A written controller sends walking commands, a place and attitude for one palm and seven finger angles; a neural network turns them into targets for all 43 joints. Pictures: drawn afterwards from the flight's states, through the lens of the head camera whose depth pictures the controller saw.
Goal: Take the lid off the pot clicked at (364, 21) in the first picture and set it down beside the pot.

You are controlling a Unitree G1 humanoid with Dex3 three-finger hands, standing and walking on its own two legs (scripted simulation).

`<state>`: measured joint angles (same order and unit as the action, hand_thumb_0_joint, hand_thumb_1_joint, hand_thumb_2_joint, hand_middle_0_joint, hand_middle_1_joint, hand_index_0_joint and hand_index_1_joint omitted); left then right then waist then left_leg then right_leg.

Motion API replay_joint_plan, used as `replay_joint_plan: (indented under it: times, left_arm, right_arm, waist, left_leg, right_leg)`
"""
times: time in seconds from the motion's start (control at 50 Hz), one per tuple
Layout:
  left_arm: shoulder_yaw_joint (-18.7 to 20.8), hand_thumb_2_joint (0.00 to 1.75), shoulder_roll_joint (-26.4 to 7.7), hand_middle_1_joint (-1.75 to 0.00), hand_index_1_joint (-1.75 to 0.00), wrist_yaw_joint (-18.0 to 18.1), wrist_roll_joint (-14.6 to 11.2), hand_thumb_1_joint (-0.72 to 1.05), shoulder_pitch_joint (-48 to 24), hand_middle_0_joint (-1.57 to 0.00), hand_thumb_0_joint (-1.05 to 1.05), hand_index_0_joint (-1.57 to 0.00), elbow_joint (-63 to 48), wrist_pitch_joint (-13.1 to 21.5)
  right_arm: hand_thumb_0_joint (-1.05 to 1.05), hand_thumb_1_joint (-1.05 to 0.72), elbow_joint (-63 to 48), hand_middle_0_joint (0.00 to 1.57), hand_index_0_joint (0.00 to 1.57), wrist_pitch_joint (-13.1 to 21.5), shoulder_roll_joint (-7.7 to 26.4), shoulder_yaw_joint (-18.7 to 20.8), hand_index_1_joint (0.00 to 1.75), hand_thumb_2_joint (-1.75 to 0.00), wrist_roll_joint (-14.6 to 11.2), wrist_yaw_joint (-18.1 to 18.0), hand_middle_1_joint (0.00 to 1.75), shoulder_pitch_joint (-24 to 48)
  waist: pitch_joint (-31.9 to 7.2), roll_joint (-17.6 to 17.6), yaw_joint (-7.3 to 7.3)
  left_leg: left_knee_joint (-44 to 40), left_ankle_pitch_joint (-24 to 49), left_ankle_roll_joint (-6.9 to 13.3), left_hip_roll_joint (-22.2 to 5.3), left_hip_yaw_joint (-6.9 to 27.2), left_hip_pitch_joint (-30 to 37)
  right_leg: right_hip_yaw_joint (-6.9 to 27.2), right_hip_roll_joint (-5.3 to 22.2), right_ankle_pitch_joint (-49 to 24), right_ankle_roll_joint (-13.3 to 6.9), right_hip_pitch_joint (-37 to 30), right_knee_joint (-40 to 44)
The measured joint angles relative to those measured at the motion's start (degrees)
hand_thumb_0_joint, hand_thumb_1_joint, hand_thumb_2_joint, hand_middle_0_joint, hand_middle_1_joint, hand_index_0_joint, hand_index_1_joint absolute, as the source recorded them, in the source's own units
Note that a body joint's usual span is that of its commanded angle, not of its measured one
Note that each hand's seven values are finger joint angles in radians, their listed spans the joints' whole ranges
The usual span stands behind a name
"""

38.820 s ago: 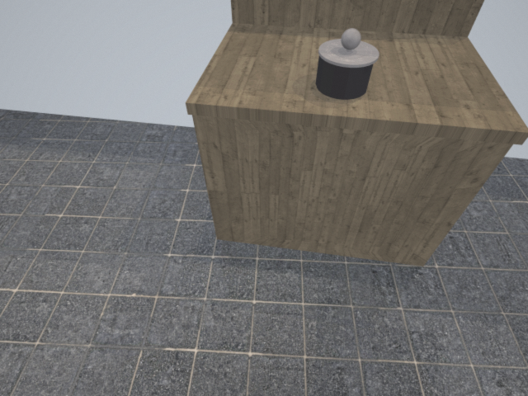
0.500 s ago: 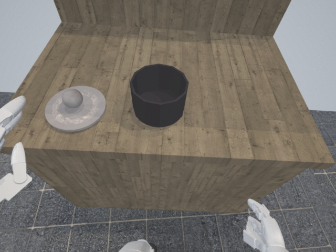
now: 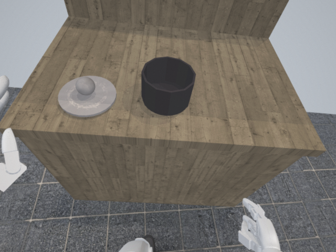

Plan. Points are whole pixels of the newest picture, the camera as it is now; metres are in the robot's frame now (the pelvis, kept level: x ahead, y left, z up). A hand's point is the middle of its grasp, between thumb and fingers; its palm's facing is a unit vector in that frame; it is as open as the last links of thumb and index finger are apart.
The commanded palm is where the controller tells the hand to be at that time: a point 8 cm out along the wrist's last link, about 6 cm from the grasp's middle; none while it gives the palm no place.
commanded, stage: step back with the hand held close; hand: left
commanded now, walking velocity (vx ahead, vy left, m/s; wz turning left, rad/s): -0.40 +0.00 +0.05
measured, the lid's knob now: (85, 86) +0.53 +0.29 +0.03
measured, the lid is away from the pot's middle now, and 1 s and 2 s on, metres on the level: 0.24 0.24 0.24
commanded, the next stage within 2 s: stop stepping back and stand still in 0.46 s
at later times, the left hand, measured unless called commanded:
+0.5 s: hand out of the picture +0.11 +0.27 +0.19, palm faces +0.27 -0.88 -0.39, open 7.4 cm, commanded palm +0.04 +0.32 +0.20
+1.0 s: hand out of the picture -0.03 +0.35 +0.21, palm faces +0.20 -0.91 -0.37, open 7.4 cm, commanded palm -0.10 +0.41 +0.20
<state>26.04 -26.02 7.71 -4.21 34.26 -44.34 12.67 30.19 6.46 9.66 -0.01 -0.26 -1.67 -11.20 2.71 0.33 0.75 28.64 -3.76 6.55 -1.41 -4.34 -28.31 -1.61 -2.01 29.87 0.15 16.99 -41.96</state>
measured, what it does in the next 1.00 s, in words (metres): walks backwards: right foot, then right foot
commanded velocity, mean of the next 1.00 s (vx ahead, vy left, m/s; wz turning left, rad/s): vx -0.07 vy -0.09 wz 0.05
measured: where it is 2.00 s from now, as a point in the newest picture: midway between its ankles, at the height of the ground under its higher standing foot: outside the picture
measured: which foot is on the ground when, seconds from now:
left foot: down 0.00-0.60, up 0.62-0.76, down 0.78-1.00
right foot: up 0.00-0.08, down 0.10-0.28, up 0.30-0.60, down 0.62-0.78, up 0.80-1.00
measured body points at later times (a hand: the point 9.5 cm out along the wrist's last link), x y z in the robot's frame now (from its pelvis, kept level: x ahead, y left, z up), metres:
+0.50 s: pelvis -0.11 +0.04 -0.01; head -0.06 +0.10 +0.44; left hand +0.09 +0.32 +0.21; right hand +0.06 -0.19 -0.06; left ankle +0.08 +0.05 -0.73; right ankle -0.18 -0.10 -0.68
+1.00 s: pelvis -0.25 +0.13 +0.01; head -0.22 +0.21 +0.45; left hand -0.05 +0.40 +0.23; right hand -0.12 -0.08 -0.05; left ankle -0.16 +0.16 -0.73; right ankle -0.28 +0.01 -0.64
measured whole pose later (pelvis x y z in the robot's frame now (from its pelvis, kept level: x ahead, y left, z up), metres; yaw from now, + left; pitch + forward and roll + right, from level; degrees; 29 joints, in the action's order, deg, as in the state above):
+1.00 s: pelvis -0.25 +0.13 +0.01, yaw -4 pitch +0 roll -6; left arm 27.0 -27.8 4.3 -5.1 33.2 -47.7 11.5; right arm 32.6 4.9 4.4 -1.6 0.0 3.3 -14.9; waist 2.0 -4.5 -3.2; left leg 30.7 -11.2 -0.6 -0.6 -1.7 -22.5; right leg -3.3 -7.0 22.3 -1.8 27.1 -61.2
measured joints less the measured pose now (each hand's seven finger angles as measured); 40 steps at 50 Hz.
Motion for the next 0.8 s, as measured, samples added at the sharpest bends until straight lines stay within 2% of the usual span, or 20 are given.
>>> replay_joint_plan:
  times: [0.08, 0.1, 0.14, 0.22, 0.24, 0.28, 0.32, 0.36, 0.44, 0.5, 0.56, 0.58, 0.62, 0.64, 0.68, 0.72, 0.74, 0.76, 0.78, 0.8]
  left_arm:
    - [-0.4, 0.90, -1.4, -0.30, -0.31, -0.9, -0.4, 0.89, 0.8, -0.21, 0.01, -0.21, -0.1, 0.6]
    - [-0.6, 0.90, -1.6, -0.30, -0.31, -1.3, -0.4, 0.89, 0.7, -0.21, 0.01, -0.21, 0.3, 0.9]
    - [-2.0, 0.90, -1.5, -0.30, -0.31, -2.1, -0.5, 0.89, 0.5, -0.21, 0.01, -0.21, 1.6, 1.3]
    - [-3.1, 0.90, -1.6, -0.30, -0.31, -2.8, -0.6, 0.89, 2.0, -0.21, 0.01, -0.22, 1.8, 2.2]
    - [-3.3, 0.90, -1.2, -0.30, -0.31, -2.8, -0.4, 0.89, 2.3, -0.21, 0.01, -0.22, 1.7, 2.2]
    - [-3.5, 0.90, -0.5, -0.30, -0.31, -2.6, -0.1, 0.89, 0.9, -0.21, 0.01, -0.22, 1.9, 2.2]
    - [-2.6, 0.90, -0.3, -0.30, -0.31, -2.1, -0.3, 0.89, -2.1, -0.21, 0.01, -0.22, 3.0, 2.2]
    - [-1.1, 0.90, -0.6, -0.30, -0.31, -1.5, -0.5, 0.89, -4.9, -0.21, 0.01, -0.22, 4.5, 1.8]
    - [0.3, 0.90, -1.1, -0.30, -0.31, -0.7, -1.0, 0.89, -6.2, -0.21, 0.01, -0.22, 4.4, 0.3]
    - [-0.3, 0.90, -1.2, -0.30, -0.31, -1.2, -1.1, 0.89, -2.9, -0.21, 0.01, -0.21, 0.9, -0.3]
    - [-0.6, 0.90, -2.6, -0.30, -0.31, -2.1, -1.0, 0.89, 0.9, -0.21, 0.01, -0.21, -2.6, -0.2]
    - [-2.2, 0.90, -2.8, -0.30, -0.31, -3.0, 0.8, 0.89, 0.2, -0.21, 0.01, -0.21, -0.1, 0.7]
    - [-3.0, 0.90, -2.6, -0.30, -0.31, -4.0, 0.6, 0.89, 0.2, -0.21, 0.01, -0.21, 1.1, -1.9]
    - [-3.3, 0.90, -1.9, -0.30, -0.31, -4.2, 0.6, 0.89, 0.7, -0.21, 0.01, -0.21, 0.9, -2.3]
    - [-3.0, 0.90, -2.1, -0.30, -0.31, -4.8, 0.3, 0.89, 2.1, -0.21, 0.01, -0.22, 0.0, -2.9]
    - [-2.1, 0.90, -2.7, -0.30, -0.31, -5.4, 0.3, 0.89, 1.1, -0.21, 0.01, -0.22, -1.4, -3.3]
    - [-1.6, 0.90, -2.5, -0.30, -0.31, -5.1, 0.4, 0.89, -0.3, -0.21, 0.01, -0.22, -1.9, -3.2]
    - [-1.2, 0.90, -1.8, -0.30, -0.31, -4.5, 0.4, 0.89, -2.2, -0.21, 0.01, -0.22, -2.3, -2.7]
    - [-0.8, 0.90, -0.9, -0.30, -0.31, -3.9, 0.4, 0.89, -4.5, -0.21, 0.01, -0.22, -2.2, -1.9]
    - [0.0, 0.90, -0.3, -0.30, -0.31, -3.4, 0.5, 0.89, -7.5, -0.21, 0.01, -0.22, -1.1, -1.0]
  right_arm:
    - [0.01, -0.90, -0.3, 0.21, 0.20, -0.4, -0.6, -0.6, 0.30, -0.90, 0.5, 0.3, 0.30, 1.0]
    - [0.01, -0.90, -0.2, 0.21, 0.20, -0.7, -0.6, -0.6, 0.30, -0.90, 0.5, 0.3, 0.30, 1.5]
    - [0.01, -0.90, 0.8, 0.21, 0.20, -1.7, -0.1, -0.6, 0.30, -0.90, 0.2, 0.1, 0.30, 2.1]
    - [0.01, -0.90, 2.2, 0.21, 0.20, -3.2, 0.3, -0.3, 0.30, -0.90, -0.7, -0.4, 0.30, -0.2]
    - [0.01, -0.90, 2.4, 0.21, 0.21, -3.6, 0.6, -0.2, 0.30, -0.90, -0.8, -0.5, 0.30, -1.1]
    - [0.01, -0.90, 2.4, 0.21, 0.20, -4.1, 1.4, 0.3, 0.30, -0.90, -0.9, -1.1, 0.30, -2.1]
    - [0.01, -0.90, 3.1, 0.21, 0.20, -3.7, 1.4, 0.7, 0.30, -0.90, -0.6, -1.5, 0.30, -1.2]
    - [0.01, -0.90, 3.4, 0.21, 0.20, -2.8, 0.7, 0.7, 0.30, -0.90, 0.1, -1.3, 0.30, 0.2]
    - [0.01, -0.90, 2.0, 0.21, 0.20, -1.2, -0.2, 0.5, 0.30, -0.90, 0.8, 0.3, 0.30, 1.0]
    - [0.01, -0.90, 1.3, 0.21, 0.20, -0.6, -0.4, 0.6, 0.30, -0.90, 0.7, 1.3, 0.30, 0.3]
    - [0.01, -0.90, 1.3, 0.21, 0.20, -0.5, -0.7, 0.7, 0.30, -0.90, 1.2, 1.7, 0.30, -0.3]
    - [0.01, -0.90, 2.0, 0.21, 0.20, 0.0, 0.2, 0.8, 0.30, -0.90, 1.4, 1.5, 0.30, -0.4]
    - [0.01, -0.90, 2.6, 0.21, 0.20, -0.7, 1.0, 1.0, 0.30, -0.90, 0.9, 1.5, 0.30, 0.6]
    - [0.01, -0.90, 3.3, 0.21, 0.20, -1.3, 1.4, 1.2, 0.30, -0.90, 0.3, 1.2, 0.30, 1.1]
    - [0.01, -0.90, 4.5, 0.21, 0.20, -3.6, 0.7, 1.7, 0.30, -0.90, -0.7, 0.6, 0.30, -0.4]
    - [0.01, -0.90, 5.0, 0.21, 0.20, -5.4, -0.7, 1.1, 0.30, -0.90, -1.7, 0.2, 0.30, -3.4]
    - [0.01, -0.90, 4.8, 0.21, 0.20, -5.9, -1.1, 0.4, 0.30, -0.90, -1.8, -0.2, 0.30, -4.5]
    - [0.01, -0.90, 3.9, 0.21, 0.20, -5.7, -0.8, -0.3, 0.30, -0.90, -1.8, -0.6, 0.30, -5.3]
    - [0.01, -0.90, 2.8, 0.21, 0.20, -4.9, 0.1, -0.5, 0.30, -0.90, -1.8, -0.6, 0.30, -5.5]
    - [0.01, -0.90, 2.7, 0.21, 0.20, -3.8, 0.1, -0.3, 0.30, -0.90, -1.6, -0.5, 0.30, -4.1]
  waist:
    - [-0.8, 0.2, -0.05]
    - [-0.6, 0.5, -0.08]
    - [0.1, 2.2, -0.71]
    - [-1.3, 1.1, -1.40]
    - [-2.4, 0.7, -1.74]
    - [-3.3, 0.6, -2.57]
    - [-2.5, -0.5, -2.16]
    - [-1.0, -1.9, -1.87]
    - [0.5, -2.0, -2.07]
    - [0.0, -1.1, -1.70]
    - [-1.5, -0.4, -0.76]
    - [-2.2, 0.6, -0.66]
    - [-1.8, -0.3, 0.89]
    - [-1.0, 0.8, 1.04]
    - [-2.3, 0.9, -0.64]
    - [-5.1, -2.2, -0.70]
    - [-6.3, -3.8, -0.62]
    - [-7.0, -4.4, -0.90]
    - [-7.0, -3.7, -1.52]
    - [-5.4, -4.4, -2.03]
  left_leg:
    - [-1.7, 2.4, -0.4, 0.3, -1.0, -1.6]
    - [-0.9, 2.3, -0.6, 0.2, -1.3, -2.3]
    - [2.0, -0.7, -1.9, -0.4, -0.2, -2.9]
    - [11.8, -12.3, -5.8, 0.8, 1.9, -3.2]
    - [13.0, -12.5, -5.7, 1.0, 2.5, -2.4]
    - [13.3, -7.1, -3.1, 1.1, 2.5, -2.9]
    - [13.6, -5.8, 0.9, 1.4, 1.4, -3.5]
    - [11.2, -4.4, 1.7, 1.4, 0.2, -3.4]
    - [2.7, 2.1, 0.4, 0.8, 0.0, -3.4]
    - [-3.9, 4.6, -0.4, 0.3, -0.3, -3.2]
    - [-9.7, 5.5, -3.0, 0.6, -0.7, -3.4]
    - [-7.5, 2.0, -4.2, 1.8, 0.7, -5.6]
    - [2.9, -8.9, -8.2, 3.5, 0.7, -9.7]
    - [13.3, -13.7, -9.0, 3.3, 2.3, -11.6]
    - [33.9, -17.7, -8.9, 4.2, 4.9, -12.9]
    - [44.1, -19.2, -7.6, 3.3, 5.4, -9.0]
    - [42.0, -19.9, -6.9, 2.0, 6.1, -5.4]
    - [35.0, -19.5, -6.5, 0.6, 7.2, -1.1]
    - [26.8, -23.3, -6.2, -0.4, 7.6, 2.8]
    - [25.7, -27.4, -4.8, 0.6, 6.9, 2.5]
  right_leg:
    - [-0.7, 0.3, -7.2, -1.0, -6.9, 14.5]
    - [-0.9, 0.4, -10.6, -0.4, -7.9, 17.2]
    - [-1.5, -0.3, -12.1, 1.5, -8.7, 17.4]
    - [-1.3, 0.6, -8.6, 2.7, -8.2, 12.1]
    - [-1.2, 0.8, -7.7, 3.0, -7.7, 10.5]
    - [-1.8, 1.0, -6.0, 3.4, -6.7, 7.4]
    - [0.3, 0.7, -2.9, 1.6, -3.4, 1.5]
    - [3.3, -0.8, 1.2, 0.2, 1.2, -7.2]
    - [2.9, -3.5, 1.4, -0.9, 5.8, -15.7]
    - [0.4, -4.0, 0.9, -1.6, 3.3, -10.9]
    - [-1.5, -4.6, 1.3, -3.0, -2.3, -0.7]
    - [-2.6, -4.0, 0.6, -3.5, -4.5, 3.0]
    - [-2.7, -0.5, -4.0, -4.6, -9.2, 12.1]
    - [-2.8, -0.7, -5.0, -2.6, -9.1, 10.3]
    - [-4.0, -0.5, -3.6, 0.5, -9.5, 6.4]
    - [-3.9, 1.0, -1.9, 1.8, -9.4, 4.1]
    - [-3.5, 1.6, -1.4, 2.0, -8.6, 2.9]
    - [-3.4, 1.9, -1.0, 2.1, -7.3, 1.2]
    - [-3.8, 2.1, -0.3, 1.4, -5.0, -1.6]
    - [-2.4, 2.7, 0.8, 0.4, -2.1, -6.2]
